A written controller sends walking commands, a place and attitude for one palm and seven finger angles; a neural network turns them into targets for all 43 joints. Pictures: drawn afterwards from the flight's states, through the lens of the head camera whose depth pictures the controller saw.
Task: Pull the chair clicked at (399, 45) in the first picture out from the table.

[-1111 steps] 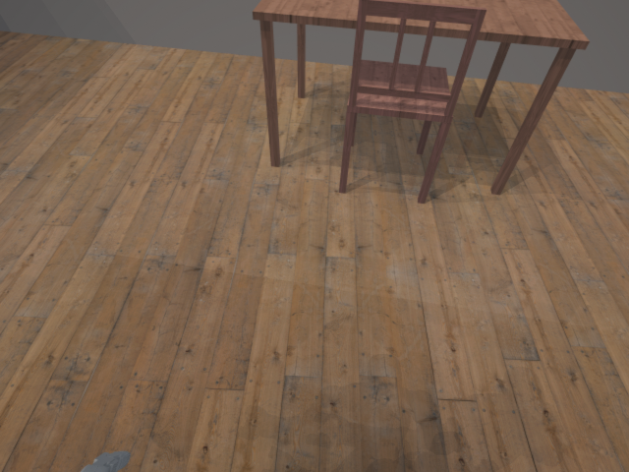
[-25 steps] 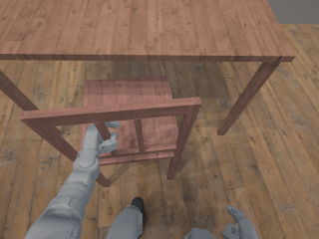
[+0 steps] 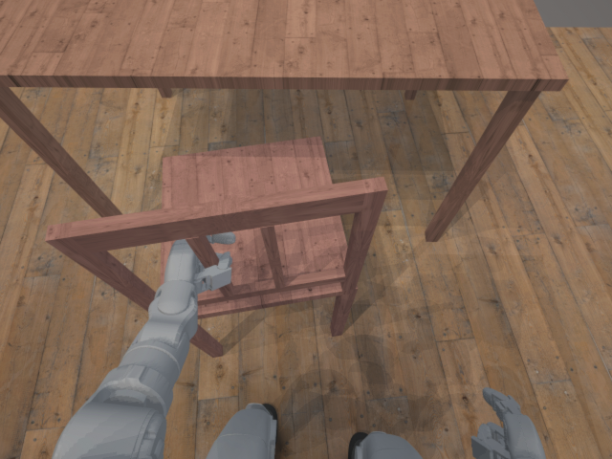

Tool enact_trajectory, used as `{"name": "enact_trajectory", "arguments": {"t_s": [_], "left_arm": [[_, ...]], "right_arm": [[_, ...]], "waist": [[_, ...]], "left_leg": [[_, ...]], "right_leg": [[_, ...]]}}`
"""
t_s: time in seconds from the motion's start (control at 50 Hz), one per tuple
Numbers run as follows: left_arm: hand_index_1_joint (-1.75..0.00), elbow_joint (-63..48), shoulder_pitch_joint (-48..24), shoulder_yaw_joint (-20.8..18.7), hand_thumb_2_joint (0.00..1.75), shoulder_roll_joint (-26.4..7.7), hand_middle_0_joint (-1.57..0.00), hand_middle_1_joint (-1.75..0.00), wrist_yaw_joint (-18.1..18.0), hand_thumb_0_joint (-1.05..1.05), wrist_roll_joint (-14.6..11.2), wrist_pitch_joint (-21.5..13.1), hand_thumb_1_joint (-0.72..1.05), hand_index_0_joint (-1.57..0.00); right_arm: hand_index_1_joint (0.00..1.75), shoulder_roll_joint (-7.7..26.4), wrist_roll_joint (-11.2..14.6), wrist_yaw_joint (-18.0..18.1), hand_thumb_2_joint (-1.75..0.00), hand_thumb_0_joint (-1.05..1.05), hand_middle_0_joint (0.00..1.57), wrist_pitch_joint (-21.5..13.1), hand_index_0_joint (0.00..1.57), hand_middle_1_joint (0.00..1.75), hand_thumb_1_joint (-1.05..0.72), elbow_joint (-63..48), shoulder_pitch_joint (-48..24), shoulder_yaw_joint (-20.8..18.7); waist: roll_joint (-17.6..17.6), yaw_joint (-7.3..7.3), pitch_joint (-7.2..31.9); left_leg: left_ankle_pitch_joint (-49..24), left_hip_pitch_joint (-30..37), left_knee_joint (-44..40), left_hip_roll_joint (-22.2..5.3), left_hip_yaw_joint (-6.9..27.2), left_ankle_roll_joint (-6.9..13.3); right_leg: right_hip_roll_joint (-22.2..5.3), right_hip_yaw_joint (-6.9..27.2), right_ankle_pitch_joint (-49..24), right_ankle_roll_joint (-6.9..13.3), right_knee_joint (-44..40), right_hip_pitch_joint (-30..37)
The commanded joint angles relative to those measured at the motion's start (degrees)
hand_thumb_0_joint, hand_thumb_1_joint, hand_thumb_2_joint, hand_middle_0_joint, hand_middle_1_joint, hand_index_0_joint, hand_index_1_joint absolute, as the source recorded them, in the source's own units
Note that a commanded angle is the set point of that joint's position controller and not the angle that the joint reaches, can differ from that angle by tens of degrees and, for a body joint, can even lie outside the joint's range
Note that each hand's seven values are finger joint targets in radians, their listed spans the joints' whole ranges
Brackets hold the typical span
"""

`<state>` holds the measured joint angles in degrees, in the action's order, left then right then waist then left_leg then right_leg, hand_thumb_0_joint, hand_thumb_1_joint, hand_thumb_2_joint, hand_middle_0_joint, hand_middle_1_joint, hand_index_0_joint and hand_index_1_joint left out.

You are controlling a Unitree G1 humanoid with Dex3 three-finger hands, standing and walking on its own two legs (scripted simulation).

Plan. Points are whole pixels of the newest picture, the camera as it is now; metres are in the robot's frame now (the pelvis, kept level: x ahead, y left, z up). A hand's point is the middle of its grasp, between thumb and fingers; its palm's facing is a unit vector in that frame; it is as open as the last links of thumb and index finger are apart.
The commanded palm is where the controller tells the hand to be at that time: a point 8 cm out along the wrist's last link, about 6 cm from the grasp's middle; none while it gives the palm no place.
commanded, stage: step backward, pulling the chair out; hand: left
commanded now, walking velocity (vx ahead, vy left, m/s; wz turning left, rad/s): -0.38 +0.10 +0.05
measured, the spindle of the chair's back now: (213, 266) +0.38 +0.16 -0.09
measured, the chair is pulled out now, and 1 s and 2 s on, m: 0.25 0.46 0.57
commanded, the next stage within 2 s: stop walking, hand still on the chair in 1.22 s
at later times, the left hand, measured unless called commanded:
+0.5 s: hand (207, 347) +0.25 +0.15 -0.07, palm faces +0.03 -0.99 -0.17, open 5.2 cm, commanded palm +0.24 +0.20 -0.06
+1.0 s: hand (168, 437) +0.14 +0.18 -0.07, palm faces -0.07 -0.99 -0.11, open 4.9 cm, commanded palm +0.14 +0.24 -0.07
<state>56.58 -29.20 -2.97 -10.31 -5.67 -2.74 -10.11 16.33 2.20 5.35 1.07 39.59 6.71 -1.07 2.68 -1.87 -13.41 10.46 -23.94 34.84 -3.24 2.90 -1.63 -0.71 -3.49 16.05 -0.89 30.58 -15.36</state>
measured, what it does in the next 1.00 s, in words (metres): walks backwards: right foot, then left foot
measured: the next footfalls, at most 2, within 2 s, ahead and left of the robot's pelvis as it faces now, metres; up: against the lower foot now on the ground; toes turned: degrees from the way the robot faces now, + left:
right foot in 0.38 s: -0.02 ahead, -0.09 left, +0.00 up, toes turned -1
left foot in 0.76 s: -0.19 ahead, +0.22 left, +0.00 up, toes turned +3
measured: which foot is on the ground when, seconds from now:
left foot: down 0.00-0.42, up 0.44-0.74, down 0.76-1.00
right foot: down 0.00-0.18, up 0.20-0.36, down 0.38-0.80, up 0.82-0.94, down 0.96-1.00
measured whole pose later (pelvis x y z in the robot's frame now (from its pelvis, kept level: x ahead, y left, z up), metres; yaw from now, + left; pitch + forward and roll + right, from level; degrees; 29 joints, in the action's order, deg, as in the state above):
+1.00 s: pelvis -0.19 +0.08 +0.00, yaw +2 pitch +1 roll -3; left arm 49.2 -23.4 3.1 -6.4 -3.2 -1.7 -12.1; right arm 9.8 0.9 2.8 1.0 39.7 12.2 0.4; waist 2.3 -1.3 -13.1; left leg 19.6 -16.0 41.9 -7.1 -1.8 -2.4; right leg 0.8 -5.5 9.8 1.1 25.0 -15.2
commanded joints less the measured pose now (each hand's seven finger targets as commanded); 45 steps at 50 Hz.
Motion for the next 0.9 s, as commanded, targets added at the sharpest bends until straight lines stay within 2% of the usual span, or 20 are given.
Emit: {"name": "enact_trajectory", "arguments": {"t_s": [0.0, 0.06, 0.1, 0.14, 0.18, 0.2, 0.24, 0.28, 0.36, 0.38, 0.4, 0.42, 0.44, 0.48, 0.5, 0.64, 0.72, 0.76, 0.8, 0.88], "left_arm": [[-1.45, -11.0, -7.5, -0.8, 0.9, -10.4, -0.5, -1.45, 0.4, 0.0, 2.1, -3.5, 0.9, -0.5], [-1.45, -14.9, -5.8, -1.6, 0.9, -10.6, -0.5, -1.45, 0.0, 0.0, 2.5, -2.9, 0.9, -0.5], [-1.45, -16.3, -5.9, 0.3, 0.9, -8.3, -0.5, -1.45, -0.1, 0.0, 1.7, -2.5, 0.9, -0.5], [-1.45, -20.0, -6.8, 1.7, 0.9, -6.2, -0.5, -1.45, 0.3, 0.0, 1.1, -2.4, 0.9, -0.5], [-1.45, -18.4, -7.7, 4.6, 0.9, -1.9, -0.5, -1.45, 1.1, 0.0, 0.7, -3.0, 0.9, -0.5], [-1.45, -22.1, -10.0, 5.9, 0.9, -1.6, -0.5, -1.45, 1.3, 0.0, 1.1, -3.2, 0.9, -0.5], [-1.45, -20.7, -9.9, 4.8, 0.9, -2.7, -0.5, -1.45, 1.0, 0.0, 1.4, -3.5, 0.9, -0.5], [-1.45, -20.0, -8.1, 3.4, 0.9, -3.8, -0.5, -1.45, 1.1, 0.0, 1.5, -4.0, 0.9, -0.5], [-1.45, -16.7, -6.6, 1.3, 0.9, -6.7, -0.5, -1.45, 1.9, 0.0, 1.8, -5.3, 0.9, -0.5], [-1.45, -16.7, -6.5, 2.0, 0.9, -6.5, -0.5, -1.45, 2.1, 0.0, 2.1, -5.6, 0.9, -0.5], [-1.45, -16.7, -8.7, 0.8, 0.9, -9.4, -0.5, -1.45, 1.8, 0.0, 2.4, -5.8, 0.9, -0.5], [-1.45, -16.2, -9.3, -1.3, 0.9, -11.4, -0.5, -1.45, 1.3, 0.0, 1.9, -5.7, 0.9, -0.5], [-1.45, -14.8, -10.1, -0.5, 0.9, -9.2, -0.5, -1.45, 1.0, 0.0, 2.0, -5.1, 0.9, -0.5], [-1.45, -13.9, -9.3, 0.6, 0.9, -7.2, -0.5, -1.45, 1.0, 0.0, 1.9, -4.8, 0.9, -0.5], [-1.45, -13.1, -9.7, -1.6, 0.9, -9.3, -0.5, -1.45, 0.4, 0.0, 2.0, -5.0, 0.9, -0.5], [-1.45, -9.2, -8.9, 1.5, 0.9, -5.2, -0.5, -1.45, 0.3, 0.0, 1.2, -2.5, 0.9, -0.5], [-1.45, -14.0, -8.9, 4.5, 0.9, -2.7, -0.5, -1.45, 0.8, 0.0, 0.8, -2.7, 0.9, -0.5], [-1.45, -17.6, -8.5, 6.9, 0.9, 0.5, -0.5, -1.45, 1.8, 0.0, 0.9, -3.2, 0.9, -0.5], [-1.45, -24.2, -12.3, 8.1, 0.9, 2.4, -0.5, -1.45, 3.1, 0.0, 1.8, -4.6, 0.9, -0.5], [-1.45, -22.0, -10.7, 6.4, 0.9, 1.8, -0.5, -1.45, 2.5, 0.0, 2.0, -4.6, 0.9, -0.5]], "right_arm": [[0.3, 6.0, 0.2, 1.4, -0.9, 0.0, 0.2, -0.2, 0.2, 0.3, -0.9, -6.4, 3.4, -2.1], [0.3, 5.6, -1.0, 1.5, -0.9, 0.0, 0.2, -0.6, 0.2, 0.3, -0.9, -6.2, 2.1, -0.5], [0.3, 5.3, -0.8, 1.9, -0.9, 0.0, 0.2, -0.3, 0.2, 0.3, -0.9, -6.5, 2.7, -0.1], [0.3, 7.2, -1.1, 1.4, -0.9, 0.0, 0.2, 0.2, 0.2, 0.3, -0.9, -8.2, 2.4, -1.3], [0.3, 5.6, -1.4, 0.0, -0.9, 0.0, 0.2, 0.2, 0.2, 0.3, -0.9, -7.5, 5.6, -1.3], [0.3, 5.2, -2.2, -0.2, -0.9, 0.0, 0.2, -0.6, 0.2, 0.3, -0.9, -7.8, 4.0, -1.0], [0.3, 4.9, -2.4, -0.5, -0.9, 0.0, 0.2, -1.6, 0.2, 0.3, -0.9, -5.5, 5.7, -1.6], [0.3, 5.0, -2.3, -0.7, -0.9, 0.0, 0.2, -2.0, 0.2, 0.3, -0.9, -4.7, 7.2, -2.2], [0.3, 4.9, -1.8, 0.1, -0.9, 0.0, 0.2, -3.4, 0.2, 0.3, -0.9, -3.9, 7.3, -2.0], [0.3, 4.1, -1.4, 0.1, -0.9, 0.0, 0.2, -3.6, 0.2, 0.3, -0.9, -3.7, 7.1, -1.7], [0.3, 3.4, -0.5, 0.5, -0.9, 0.0, 0.2, -3.5, 0.2, 0.3, -0.9, -4.5, 7.5, -2.0], [0.3, 4.6, 0.3, 0.7, -0.9, 0.0, 0.2, -3.7, 0.2, 0.3, -0.9, -5.5, 5.1, -2.8], [0.3, 4.9, -0.1, 0.7, -0.9, 0.0, 0.2, -3.9, 0.2, 0.3, -0.9, -4.9, 2.2, -2.8], [0.3, 2.7, -1.0, 0.5, -0.9, 0.0, 0.2, -4.3, 0.2, 0.3, -0.9, -3.7, 1.6, -0.9], [0.3, 2.6, -1.1, 0.5, -0.9, 0.0, 0.2, -4.3, 0.2, 0.3, -0.9, -2.8, 2.0, -0.5], [0.3, 4.4, -0.5, 2.0, -0.9, 0.0, 0.2, -3.3, 0.2, 0.3, -0.9, -2.5, 7.3, -1.2], [0.3, 5.5, -0.8, 2.9, -0.9, 0.0, 0.2, -1.3, 0.2, 0.3, -0.9, -4.2, 7.6, -2.3], [0.3, 7.3, -1.1, 1.8, -0.9, 0.0, 0.2, -0.3, 0.2, 0.3, -0.9, -6.4, 8.4, -3.9], [0.3, 4.4, -3.1, 0.0, -0.9, 0.0, 0.2, -0.9, 0.2, 0.3, -0.9, -6.9, 6.0, -2.6], [0.3, 4.7, -1.8, -2.3, -0.9, 0.0, 0.2, -1.3, 0.2, 0.3, -0.9, -5.9, 7.7, -3.4]], "waist": [[-8.7, 1.74, 31.5], [-6.3, 0.96, 27.3], [-8.1, -0.21, 27.7], [2.8, 1.08, 28.1], [3.1, 0.64, 25.9], [10.8, 0.35, 26.6], [14.8, -0.14, 28.1], [11.0, -0.25, 31.0], [4.7, 0.57, 29.2], [0.0, 0.31, 29.5], [-13.4, -0.66, 30.6], [-22.7, 0.59, 28.8], [-18.9, 1.41, 27.5], [-7.8, 1.21, 27.7], [-6.4, 1.01, 28.4], [-17.1, 1.46, 30.7], [-8.8, -0.18, 31.8], [3.1, -0.33, 30.5], [18.9, -0.98, 28.4], [9.7, -0.4, 27.8]], "left_leg": [[17.2, -1.9, 17.4, 1.7, 2.6, -0.4], [13.5, 1.1, 7.5, 0.1, 4.2, -0.1], [-4.5, 7.3, -7.7, -0.7, 2.2, 0.4], [-31.4, 12.7, -9.2, -10.5, 13.5, 7.0], [-30.5, 17.2, -10.5, -13.8, 14.4, 10.7], [-27.2, 16.3, -11.8, -14.2, 15.7, 10.9], [-35.9, 19.5, -8.8, -14.4, 14.5, 11.8], [-41.9, 23.6, -4.9, -13.9, 12.4, 11.1], [-22.9, 15.0, -1.5, -9.9, 10.4, 7.0], [-16.7, 12.2, 0.5, -7.1, 7.7, 5.2], [-0.3, 5.7, 7.4, -0.9, 0.1, 1.7], [17.8, 0.8, 20.9, 3.9, -0.2, -0.3], [18.2, -0.6, 28.8, 3.5, 4.4, -0.1], [17.3, -3.0, 28.2, 2.1, 5.5, -0.8], [17.0, -3.4, 25.6, 2.0, 4.6, -1.0], [17.7, 1.1, 3.8, 1.8, -1.1, -1.3], [-13.6, 15.2, -17.1, -5.1, -3.5, 0.2], [-39.7, 23.8, -12.6, -13.6, 1.0, 4.8], [-59.6, 30.3, -7.2, -15.7, 2.7, 7.5], [-58.6, 32.5, 3.4, -13.7, -0.8, 4.2]], "right_leg": [[-23.9, 14.5, -56.9, 10.3, -2.9, 19.3], [-21.0, 8.9, -43.6, 8.3, -2.0, 13.2], [-14.6, 4.3, -35.9, 4.3, 3.9, 11.9], [-3.6, 1.2, -10.8, 0.3, 11.0, 2.4], [0.4, 2.2, 13.7, 0.5, 12.6, -5.2], [-0.2, 1.7, 16.5, 0.7, 15.8, -6.6], [-0.3, 3.4, 13.8, 0.8, 16.4, -7.1], [-0.2, 4.3, 8.3, 0.5, 9.9, -5.0], [-0.8, 4.1, -7.3, 0.8, -9.9, 6.4], [-3.3, 5.5, -15.2, 1.3, -12.7, 9.8], [-11.4, 12.3, -20.3, 3.6, -12.8, 12.1], [-20.1, 20.3, -23.0, 7.0, -13.4, 6.8], [-21.7, 19.0, -25.7, 7.2, -12.0, 5.0], [-20.5, 15.5, -29.8, 10.8, -7.3, 8.8], [-19.5, 13.4, -35.2, 10.1, -5.0, 11.7], [-19.0, 12.9, -42.4, 8.8, -4.1, 17.6], [-12.0, 5.4, -36.5, 2.9, 4.5, 12.7], [-3.4, 1.1, -20.3, 0.4, 10.1, 1.3], [-1.3, -0.6, 4.9, 0.8, 15.5, -9.4], [0.3, -1.1, -0.8, 3.3, -2.2, -2.6]]}}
